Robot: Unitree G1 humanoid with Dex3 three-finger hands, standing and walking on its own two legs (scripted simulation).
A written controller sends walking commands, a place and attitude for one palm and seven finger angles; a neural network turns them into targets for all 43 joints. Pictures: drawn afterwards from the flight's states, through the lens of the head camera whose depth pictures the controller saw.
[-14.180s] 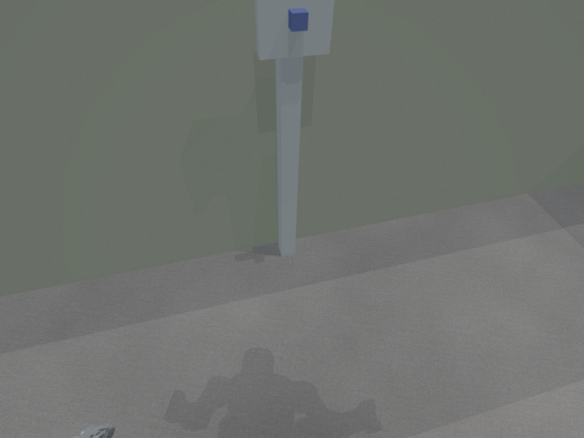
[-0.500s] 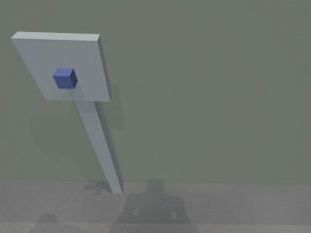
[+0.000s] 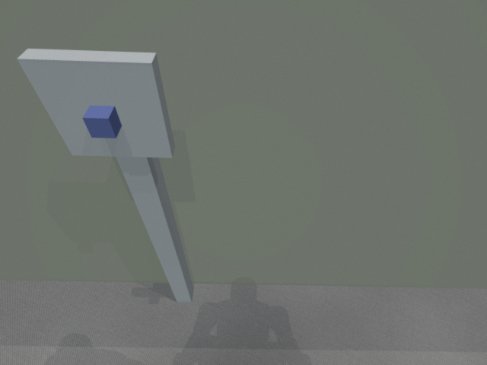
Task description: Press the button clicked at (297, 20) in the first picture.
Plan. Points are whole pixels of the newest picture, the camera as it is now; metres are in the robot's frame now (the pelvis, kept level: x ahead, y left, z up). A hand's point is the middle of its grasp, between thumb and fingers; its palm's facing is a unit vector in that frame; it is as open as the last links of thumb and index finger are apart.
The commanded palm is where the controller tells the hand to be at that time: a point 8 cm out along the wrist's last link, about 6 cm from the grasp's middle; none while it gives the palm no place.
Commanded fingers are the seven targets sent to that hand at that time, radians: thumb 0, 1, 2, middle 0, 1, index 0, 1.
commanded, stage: shuffle to correct the standing spot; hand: left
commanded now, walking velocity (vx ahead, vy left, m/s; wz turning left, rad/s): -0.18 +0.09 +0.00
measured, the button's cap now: (103, 120) +0.42 +0.25 +0.18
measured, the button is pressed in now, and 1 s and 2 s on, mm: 0 0 0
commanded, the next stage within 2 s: come to a stop and stand still in 0.02 s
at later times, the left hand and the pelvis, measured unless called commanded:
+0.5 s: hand out of the picture +0.02 +0.21 -0.18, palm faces -0.02 -0.97 -0.25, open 7.4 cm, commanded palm none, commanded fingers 0.00 0.90 0.90 -0.20 -0.30 -0.20 -0.30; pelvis -0.02 +0.02 -0.01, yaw -1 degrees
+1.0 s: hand out of the picture +0.02 +0.17 -0.18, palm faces -0.03 -0.98 -0.19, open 7.4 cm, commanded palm none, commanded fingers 0.00 0.90 0.90 -0.20 -0.30 -0.20 -0.30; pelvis +0.01 +0.00 -0.01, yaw -1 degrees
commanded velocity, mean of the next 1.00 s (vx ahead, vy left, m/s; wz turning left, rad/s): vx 0.00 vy -0.01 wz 0.00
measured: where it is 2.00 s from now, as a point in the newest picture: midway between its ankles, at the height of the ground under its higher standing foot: outside the picture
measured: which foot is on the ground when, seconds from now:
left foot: down 0.00-1.00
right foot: down 0.00-1.00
